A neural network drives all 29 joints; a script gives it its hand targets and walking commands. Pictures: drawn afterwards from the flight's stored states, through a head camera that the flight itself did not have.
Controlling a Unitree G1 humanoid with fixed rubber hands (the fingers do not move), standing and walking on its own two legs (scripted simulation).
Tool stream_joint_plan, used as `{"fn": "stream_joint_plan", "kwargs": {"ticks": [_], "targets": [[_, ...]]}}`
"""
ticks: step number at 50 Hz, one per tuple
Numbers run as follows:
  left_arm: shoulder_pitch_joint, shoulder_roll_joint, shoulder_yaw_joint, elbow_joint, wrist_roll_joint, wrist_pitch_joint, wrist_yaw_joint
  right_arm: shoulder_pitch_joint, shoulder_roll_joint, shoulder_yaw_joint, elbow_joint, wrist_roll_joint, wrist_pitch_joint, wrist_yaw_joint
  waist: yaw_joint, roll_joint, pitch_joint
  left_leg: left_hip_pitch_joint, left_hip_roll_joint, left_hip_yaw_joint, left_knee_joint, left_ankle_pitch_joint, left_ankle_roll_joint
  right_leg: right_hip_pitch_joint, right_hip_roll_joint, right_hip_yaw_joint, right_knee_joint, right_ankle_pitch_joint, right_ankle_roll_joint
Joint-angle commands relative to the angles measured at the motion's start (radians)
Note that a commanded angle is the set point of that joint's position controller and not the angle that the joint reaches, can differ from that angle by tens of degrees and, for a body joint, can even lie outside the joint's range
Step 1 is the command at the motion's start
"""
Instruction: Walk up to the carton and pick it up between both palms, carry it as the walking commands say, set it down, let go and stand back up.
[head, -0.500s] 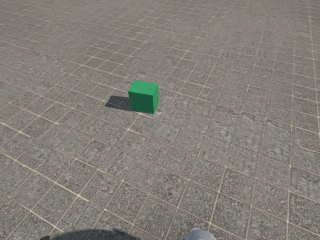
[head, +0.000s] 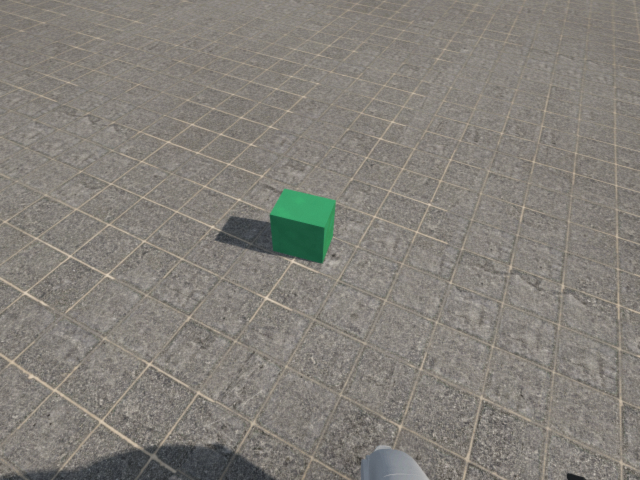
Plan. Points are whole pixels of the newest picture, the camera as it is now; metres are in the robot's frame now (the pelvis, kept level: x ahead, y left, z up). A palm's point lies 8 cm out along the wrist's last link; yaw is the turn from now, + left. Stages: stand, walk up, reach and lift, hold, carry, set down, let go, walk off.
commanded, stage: walk up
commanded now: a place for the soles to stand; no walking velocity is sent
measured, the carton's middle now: (303, 226) +1.12 +0.00 -0.64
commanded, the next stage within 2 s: none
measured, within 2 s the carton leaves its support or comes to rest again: neither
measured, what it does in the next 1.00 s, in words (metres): walks ahead: right foot, then left foot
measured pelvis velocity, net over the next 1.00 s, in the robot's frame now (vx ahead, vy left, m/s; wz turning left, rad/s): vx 0.40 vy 0.07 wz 0.00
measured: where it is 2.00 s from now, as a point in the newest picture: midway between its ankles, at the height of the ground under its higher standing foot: (291, 356)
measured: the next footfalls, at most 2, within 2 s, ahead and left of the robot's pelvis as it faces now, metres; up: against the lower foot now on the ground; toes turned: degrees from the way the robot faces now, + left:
right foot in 0.08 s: +0.19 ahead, -0.14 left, +0.00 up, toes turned -6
left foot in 0.34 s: +0.29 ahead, +0.16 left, +0.00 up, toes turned +7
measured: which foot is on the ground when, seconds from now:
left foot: down 0.00-0.10, up 0.12-0.32, down 0.34-0.68, up 0.70-0.90, down 0.92-1.00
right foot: up 0.00-0.06, down 0.08-0.36, up 0.38-0.64, down 0.66-0.94, up 0.96-1.00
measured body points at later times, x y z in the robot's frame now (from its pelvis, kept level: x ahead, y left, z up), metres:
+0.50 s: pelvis +0.21 +0.05 -0.01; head +0.21 +0.06 +0.44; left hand +0.28 +0.39 -0.12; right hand +0.30 -0.29 -0.10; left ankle +0.25 +0.15 -0.71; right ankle +0.22 -0.10 -0.67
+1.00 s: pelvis +0.40 +0.07 -0.02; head +0.40 +0.08 +0.43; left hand +0.46 +0.41 -0.13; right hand +0.49 -0.26 -0.11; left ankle +0.47 +0.18 -0.71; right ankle +0.39 -0.08 -0.68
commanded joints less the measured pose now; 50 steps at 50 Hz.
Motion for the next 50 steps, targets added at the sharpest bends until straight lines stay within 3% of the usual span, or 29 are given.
{"fn": "stream_joint_plan", "kwargs": {"ticks": [1,3,4,5,6,7,11,14,16,17,18,19,20,24,28,30,32,33,34,35,36,40,43,45,46,47,48,49,50], "targets": [[0.006,0.193,0.063,-0.068,0.001,-0.034,-0.001,-0.062,-0.275,-0.068,-0.085,0.008,-0.012,-0.002,0.035,0.198,-0.011,-0.08,0.265,-0.269,-0.328,-0.008,0.179,0.167,0.03,-0.066,-0.23,0.119,-0.016],[0.133,0.239,0.092,-0.038,0.008,-0.043,0.016,-0.078,-0.216,-0.041,-0.102,0.016,-0.01,0.0,0.131,0.04,-0.09,-0.25,0.177,-0.14,-0.052,0.158,0.107,0.494,0.067,-0.028,-0.331,0.067,-0.058],[0.256,0.31,0.122,-0.021,0.013,-0.048,0.032,-0.074,-0.152,-0.018,-0.119,0.022,-0.014,0.0,0.202,-0.215,-0.159,-0.428,0.054,-0.021,0.313,0.231,0.044,0.685,-0.102,0.269,-0.484,-0.2,-0.13],[0.277,0.385,0.127,-0.039,-0.001,-0.05,0.041,-0.099,-0.161,-0.015,-0.148,0.028,-0.017,-0.006,0.196,-0.282,-0.165,-0.615,-0.046,-0.075,0.468,-0.102,0.018,0.758,-0.332,0.748,-0.659,-0.306,-0.262],[0.217,0.362,0.114,-0.057,-0.013,-0.046,0.037,-0.132,-0.239,-0.034,-0.125,0.012,-0.012,-0.02,0.171,-0.108,-0.124,-0.587,0.027,-0.185,0.522,-0.109,0.014,0.688,-0.358,0.742,-0.625,-0.255,-0.327],[0.172,0.317,0.106,-0.077,-0.016,-0.045,0.042,-0.107,-0.235,-0.035,-0.1,0.011,-0.016,-0.023,0.147,-0.043,-0.11,-0.58,0.053,-0.199,0.514,-0.068,0.011,0.647,-0.327,0.624,-0.579,-0.127,-0.324],[0.035,0.284,0.083,-0.118,-0.012,-0.037,0.042,-0.008,-0.212,-0.034,-0.039,0.014,-0.02,-0.01,0.047,-0.093,-0.032,-0.365,0.1,-0.162,0.227,-0.1,-0.019,0.3,-0.266,0.288,-0.533,0.07,-0.278],[-0.026,0.306,0.08,-0.135,-0.001,-0.032,0.026,0.044,-0.201,-0.05,-0.014,0.009,-0.011,0.01,0.008,-0.148,-0.05,-0.117,0.058,-0.083,0.045,0.033,-0.014,0.119,-0.213,0.173,-0.5,-0.141,-0.232],[-0.08,0.242,0.056,-0.145,0.006,-0.014,0.017,0.189,-0.224,-0.079,0.037,-0.008,-0.01,0.005,-0.081,-0.037,-0.087,0.214,-0.002,-0.028,-0.021,0.122,-0.002,-0.134,-0.114,0.066,-0.313,-0.356,-0.147],[-0.088,0.165,0.034,-0.161,0.005,-0.007,0.017,0.275,-0.293,-0.104,0.047,-0.023,-0.013,-0.006,-0.134,0.189,-0.085,0.34,0.088,-0.23,-0.159,-0.16,0.047,-0.329,-0.019,-0.031,-0.042,-0.428,-0.093],[-0.143,0.112,0.019,-0.205,-0.008,-0.008,0.027,0.259,-0.383,-0.118,-0.002,-0.032,-0.023,-0.017,-0.153,0.418,-0.043,0.309,0.344,-0.811,-0.511,-0.653,0.162,-0.478,0.113,-0.047,0.271,-0.272,-0.034],[-0.187,0.238,0.046,-0.196,0.006,-0.007,0.036,0.152,-0.411,-0.117,-0.039,-0.008,-0.024,-0.025,-0.139,0.226,0.015,0.211,0.442,-0.965,-0.587,-0.67,0.246,-0.443,0.048,0.121,0.331,-0.182,-0.008],[-0.141,0.267,0.05,-0.166,-0.006,-0.009,0.032,0.089,-0.379,-0.109,-0.048,0.007,-0.021,-0.031,-0.087,0.118,0.042,0.183,0.432,-0.872,-0.525,-0.57,0.255,-0.413,0.003,0.137,0.307,-0.09,-0.003],[-0.015,0.238,0.059,-0.088,0.004,-0.023,0.025,0.033,-0.294,-0.08,-0.06,0.003,-0.021,-0.029,-0.022,0.181,0.048,0.069,0.336,-0.52,-0.409,-0.129,0.233,-0.215,-0.046,0.082,0.127,-0.034,0.007],[-0.025,0.194,0.059,-0.1,-0.002,-0.025,0.007,0.006,-0.282,-0.075,-0.08,-0.002,-0.02,-0.019,-0.011,0.24,0.022,0.019,0.293,-0.334,-0.356,0.1,0.216,-0.037,-0.008,0.003,-0.082,0.003,-0.007],[0.022,0.184,0.066,-0.087,0.001,-0.028,0.005,-0.039,-0.272,-0.069,-0.096,0.005,-0.013,-0.012,0.034,0.219,-0.014,-0.064,0.265,-0.26,-0.287,0.111,0.18,0.148,0.033,-0.057,-0.209,0.086,-0.015],[0.151,0.229,0.095,-0.053,0.01,-0.035,0.02,-0.054,-0.211,-0.042,-0.114,0.012,-0.01,-0.009,0.129,0.059,-0.1,-0.257,0.185,-0.144,-0.007,0.222,0.113,0.496,0.088,-0.042,-0.298,0.07,-0.05],[0.269,0.3,0.127,-0.039,0.017,-0.038,0.035,-0.048,-0.147,-0.018,-0.133,0.02,-0.013,-0.009,0.197,-0.203,-0.161,-0.427,0.061,-0.026,0.346,0.255,0.048,0.666,-0.076,0.254,-0.463,-0.189,-0.123],[0.275,0.372,0.13,-0.067,0.004,-0.04,0.044,-0.07,-0.152,-0.015,-0.163,0.029,-0.015,-0.015,0.183,-0.279,-0.176,-0.607,-0.046,-0.075,0.493,-0.111,0.021,0.734,-0.32,0.755,-0.651,-0.316,-0.258],[0.206,0.354,0.12,-0.086,-0.007,-0.036,0.039,-0.098,-0.234,-0.036,-0.134,0.013,-0.007,-0.028,0.16,-0.106,-0.123,-0.57,0.028,-0.188,0.547,-0.11,0.014,0.642,-0.346,0.752,-0.625,-0.293,-0.317],[0.161,0.304,0.107,-0.106,-0.011,-0.034,0.044,-0.063,-0.241,-0.038,-0.107,0.01,-0.01,-0.031,0.131,-0.026,-0.112,-0.552,0.055,-0.204,0.531,-0.073,0.015,0.603,-0.308,0.634,-0.569,-0.196,-0.312],[0.039,0.28,0.088,-0.139,-0.006,-0.026,0.042,0.04,-0.219,-0.037,-0.045,0.014,-0.014,-0.019,0.045,-0.098,-0.016,-0.349,0.093,-0.152,0.257,-0.117,-0.016,0.248,-0.248,0.323,-0.53,-0.056,-0.278],[-0.006,0.299,0.085,-0.152,0.006,-0.02,0.025,0.085,-0.208,-0.053,-0.023,0.004,-0.008,-0.002,0.017,-0.154,-0.022,-0.137,0.059,-0.079,0.086,0.0,-0.011,0.086,-0.208,0.227,-0.506,-0.221,-0.24],[-0.065,0.237,0.062,-0.165,0.013,-0.002,0.016,0.239,-0.224,-0.079,0.033,-0.013,-0.011,-0.007,-0.078,-0.039,-0.067,0.199,-0.008,-0.024,-0.002,0.081,0.002,-0.152,-0.102,0.11,-0.3,-0.393,-0.152],[-0.08,0.16,0.039,-0.182,0.013,0.006,0.017,0.319,-0.291,-0.104,0.041,-0.026,-0.015,-0.02,-0.134,0.185,-0.06,0.329,0.085,-0.232,-0.141,-0.196,0.05,-0.363,-0.013,0.009,-0.017,-0.454,-0.102],[-0.142,0.101,0.022,-0.23,0.0,0.005,0.028,0.297,-0.385,-0.118,-0.011,-0.037,-0.027,-0.031,-0.149,0.421,-0.012,0.278,0.358,-0.838,-0.511,-0.689,0.163,-0.507,0.125,-0.024,0.295,-0.292,-0.038],[-0.192,0.236,0.052,-0.223,0.011,0.004,0.036,0.18,-0.417,-0.118,-0.049,-0.014,-0.028,-0.04,-0.135,0.214,0.048,0.183,0.458,-1.001,-0.592,-0.705,0.253,-0.475,0.056,0.146,0.343,-0.194,-0.009],[-0.144,0.263,0.057,-0.186,-0.001,0.001,0.033,0.115,-0.382,-0.11,-0.057,0.0,-0.026,-0.044,-0.083,0.101,0.075,0.164,0.44,-0.897,-0.521,-0.59,0.257,-0.443,0.012,0.16,0.316,-0.092,-0.001],[-0.094,0.249,0.055,-0.15,-0.006,-0.001,0.031,0.078,-0.346,-0.099,-0.066,-0.002,-0.024,-0.046,-0.051,0.093,0.08,0.153,0.402,-0.781,-0.48,-0.496,0.251,-0.413,-0.011,0.134,0.279,-0.043,-0.002]]}}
